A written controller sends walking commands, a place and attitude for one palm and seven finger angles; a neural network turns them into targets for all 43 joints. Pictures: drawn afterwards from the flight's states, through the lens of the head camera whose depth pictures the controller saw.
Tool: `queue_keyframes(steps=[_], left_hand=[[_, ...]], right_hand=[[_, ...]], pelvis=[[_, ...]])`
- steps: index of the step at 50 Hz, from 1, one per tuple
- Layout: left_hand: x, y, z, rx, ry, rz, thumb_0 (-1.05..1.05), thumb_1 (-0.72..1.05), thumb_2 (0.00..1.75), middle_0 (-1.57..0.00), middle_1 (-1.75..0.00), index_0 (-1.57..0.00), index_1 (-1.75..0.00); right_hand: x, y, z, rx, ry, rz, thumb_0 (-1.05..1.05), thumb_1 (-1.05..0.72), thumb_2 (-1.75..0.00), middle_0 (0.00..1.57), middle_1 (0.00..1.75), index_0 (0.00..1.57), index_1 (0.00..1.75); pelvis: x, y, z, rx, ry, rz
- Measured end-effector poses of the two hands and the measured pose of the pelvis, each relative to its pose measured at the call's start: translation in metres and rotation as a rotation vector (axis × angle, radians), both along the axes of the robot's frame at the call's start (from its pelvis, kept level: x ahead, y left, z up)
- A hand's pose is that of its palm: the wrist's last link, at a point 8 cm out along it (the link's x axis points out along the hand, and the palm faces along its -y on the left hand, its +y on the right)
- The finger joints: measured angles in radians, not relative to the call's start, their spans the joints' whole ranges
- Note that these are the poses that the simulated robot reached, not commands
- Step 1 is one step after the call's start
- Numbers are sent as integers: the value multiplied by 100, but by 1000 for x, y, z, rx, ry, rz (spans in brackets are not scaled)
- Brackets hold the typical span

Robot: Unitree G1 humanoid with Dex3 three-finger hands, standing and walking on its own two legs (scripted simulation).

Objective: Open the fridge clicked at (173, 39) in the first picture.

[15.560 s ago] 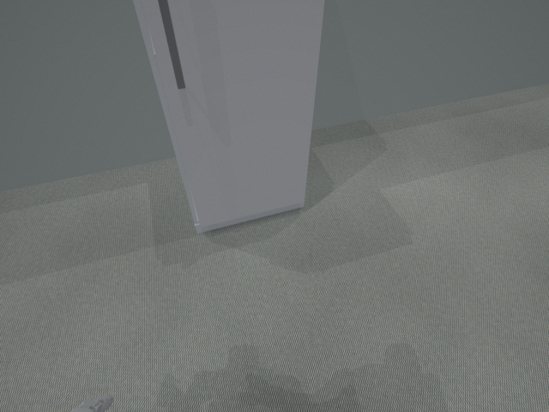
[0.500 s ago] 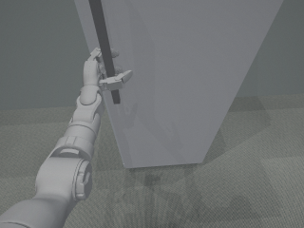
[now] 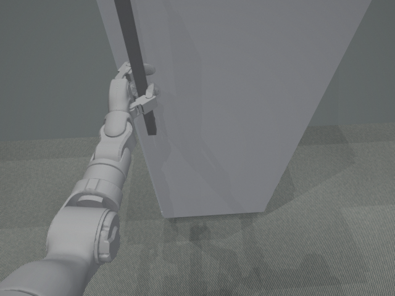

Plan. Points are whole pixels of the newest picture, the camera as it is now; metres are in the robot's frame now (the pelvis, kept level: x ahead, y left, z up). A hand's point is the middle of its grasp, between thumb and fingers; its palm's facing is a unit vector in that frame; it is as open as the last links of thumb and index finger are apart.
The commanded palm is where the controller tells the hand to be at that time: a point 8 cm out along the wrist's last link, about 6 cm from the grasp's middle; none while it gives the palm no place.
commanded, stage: grip the handle and tug to test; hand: left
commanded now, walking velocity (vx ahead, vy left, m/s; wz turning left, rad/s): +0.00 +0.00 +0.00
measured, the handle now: (135, 47) +0.53 +0.11 +0.23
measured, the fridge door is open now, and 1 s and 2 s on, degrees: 0 1 19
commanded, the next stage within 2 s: pull the door a little, standing still in 0.44 s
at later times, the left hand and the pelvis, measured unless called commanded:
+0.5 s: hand (152, 100) +0.47 +0.08 +0.15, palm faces +0.03 -1.00 +0.01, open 6.0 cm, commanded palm +0.42 +0.13 +0.15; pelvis +0.03 +0.00 +0.01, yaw -2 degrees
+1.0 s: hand (152, 102) +0.46 +0.08 +0.15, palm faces +0.02 -1.00 +0.00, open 6.1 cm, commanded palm +0.39 +0.13 +0.15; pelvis +0.07 -0.01 +0.01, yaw -3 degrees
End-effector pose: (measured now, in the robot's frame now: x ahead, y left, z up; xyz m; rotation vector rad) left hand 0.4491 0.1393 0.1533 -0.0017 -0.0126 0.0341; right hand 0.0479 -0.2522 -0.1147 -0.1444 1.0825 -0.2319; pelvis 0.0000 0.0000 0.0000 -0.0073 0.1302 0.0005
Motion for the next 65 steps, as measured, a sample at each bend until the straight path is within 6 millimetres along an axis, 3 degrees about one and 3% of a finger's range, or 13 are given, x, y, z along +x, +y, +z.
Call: queue_keyframes(steps=[12, 20, 36, 50, 56, 60, 65], left_hand=[[-1, -1, 0, 0, -1, 2, 1, 74, 82, -33, -136, -32, -135], [-4, -2, -1, -3, -10, 3, 1, 76, 79, -29, -137, -29, -134], [-4, -1, 1, 3, 10, -6, 1, 74, 81, -31, -135, -32, -133], [-11, -2, 0, 2, -5, -15, 1, 77, 79, -25, -133, -24, -130], [-33, -4, 3, 6, 25, -38, 1, 76, 78, -23, -129, -23, -131], [-57, -9, 5, 47, 15, -65, 1, 74, 77, -25, -129, -24, -132], [-68, -6, 4, 147, -57, -117, -1, 65, 75, -34, -134, -31, -135]], right_hand=[[4, -1, 1, 11, -19, -14, 1, -91, -90, 21, 30, 20, 30], [23, 0, 5, 25, -55, -19, 1, -91, -90, 21, 30, 20, 30], [99, 1, 15, 19, -125, 57, 1, -91, -90, 20, 30, 20, 30], [139, 0, 28, 55, -216, 37, 1, -91, -90, 21, 30, 20, 30], [163, -2, 46, 72, -229, 8, 1, -91, -90, 20, 30, 20, 30], [194, -5, 58, 66, -295, -1, 1, -91, -90, 20, 30, 20, 30], [238, -8, 61, -23, -283, 113, 1, -91, -90, 20, 30, 20, 30]], pelvis=[[5, -1, 2, 3, -3, -14], [18, -1, 4, 7, -5, -28], [45, -5, 8, 9, -19, -8], [72, -12, 12, 26, -30, -57], [101, -13, 28, 28, -34, -117], [127, -15, 32, 20, -32, -173], [138, -13, 31, 13, -51, -59]])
